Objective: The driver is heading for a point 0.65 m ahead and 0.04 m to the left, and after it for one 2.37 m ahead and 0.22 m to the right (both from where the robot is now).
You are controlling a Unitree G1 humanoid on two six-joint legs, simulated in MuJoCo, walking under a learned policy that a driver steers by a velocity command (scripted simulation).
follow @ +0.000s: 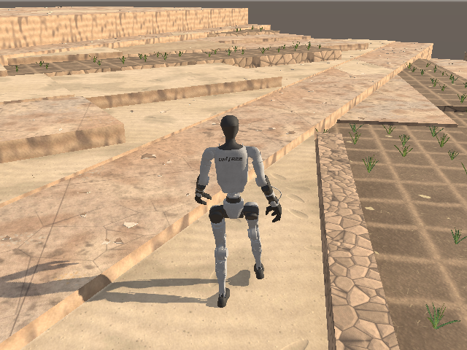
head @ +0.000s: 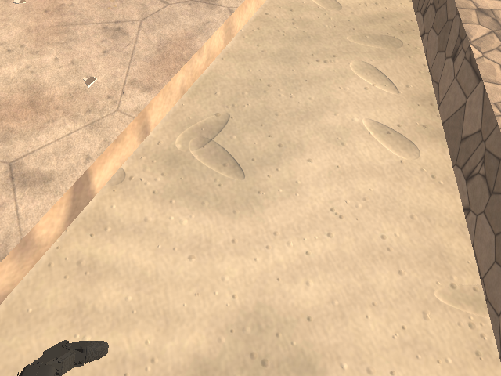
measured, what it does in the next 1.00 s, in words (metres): walks ahead, turning left: right foot, then left foot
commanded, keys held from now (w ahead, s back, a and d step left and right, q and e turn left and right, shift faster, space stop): w+q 0.52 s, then w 0.14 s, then w+e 0.10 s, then e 0.24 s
